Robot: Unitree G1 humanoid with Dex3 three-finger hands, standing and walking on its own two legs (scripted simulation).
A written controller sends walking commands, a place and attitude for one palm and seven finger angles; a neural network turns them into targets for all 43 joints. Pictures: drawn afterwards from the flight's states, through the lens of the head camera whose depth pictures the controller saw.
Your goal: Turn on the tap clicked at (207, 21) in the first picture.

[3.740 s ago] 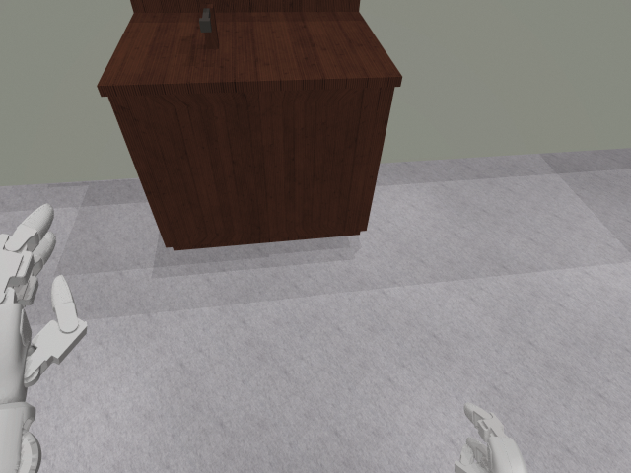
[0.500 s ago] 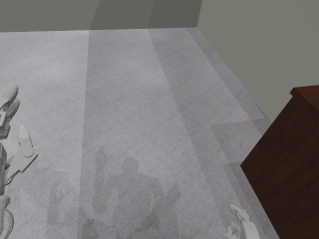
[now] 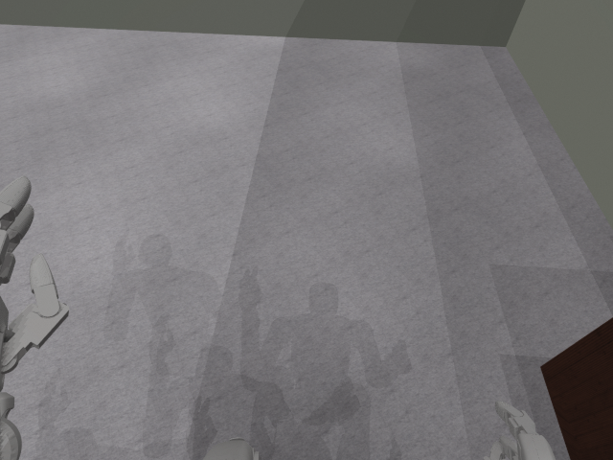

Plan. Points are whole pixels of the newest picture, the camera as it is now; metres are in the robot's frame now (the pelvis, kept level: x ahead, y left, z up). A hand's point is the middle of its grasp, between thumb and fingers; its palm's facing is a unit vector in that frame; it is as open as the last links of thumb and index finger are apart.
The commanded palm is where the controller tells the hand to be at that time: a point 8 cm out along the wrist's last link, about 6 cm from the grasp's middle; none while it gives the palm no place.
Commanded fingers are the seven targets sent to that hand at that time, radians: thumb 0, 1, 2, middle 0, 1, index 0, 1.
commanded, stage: walk to a spot facing it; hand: left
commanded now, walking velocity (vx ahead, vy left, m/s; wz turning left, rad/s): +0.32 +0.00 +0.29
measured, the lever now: out of the picture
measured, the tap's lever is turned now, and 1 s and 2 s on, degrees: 0 0 0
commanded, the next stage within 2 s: turn to face it in 0.42 s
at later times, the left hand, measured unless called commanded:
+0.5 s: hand (83, 250) +0.28 +0.25 +0.16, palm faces +0.55 -0.71 -0.43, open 7.4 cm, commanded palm +0.22 +0.28 +0.17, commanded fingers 0.00 0.90 0.90 -0.20 -0.30 -0.20 -0.30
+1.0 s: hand (150, 182) +0.38 +0.22 +0.17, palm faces +0.36 -0.80 -0.48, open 7.4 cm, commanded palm +0.32 +0.26 +0.17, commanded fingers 0.00 0.90 0.90 -0.20 -0.30 -0.20 -0.30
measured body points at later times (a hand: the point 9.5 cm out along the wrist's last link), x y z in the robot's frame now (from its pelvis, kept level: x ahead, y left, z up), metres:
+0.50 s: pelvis +0.10 -0.02 -0.02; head +0.12 -0.04 +0.43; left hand +0.24 +0.29 +0.19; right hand +0.29 -0.20 -0.14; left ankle +0.06 +0.11 -0.66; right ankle +0.15 -0.11 -0.74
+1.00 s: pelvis +0.16 -0.01 -0.01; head +0.20 -0.03 +0.43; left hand +0.35 +0.26 +0.19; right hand +0.35 -0.19 -0.10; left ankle +0.16 +0.13 -0.74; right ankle +0.19 -0.10 -0.73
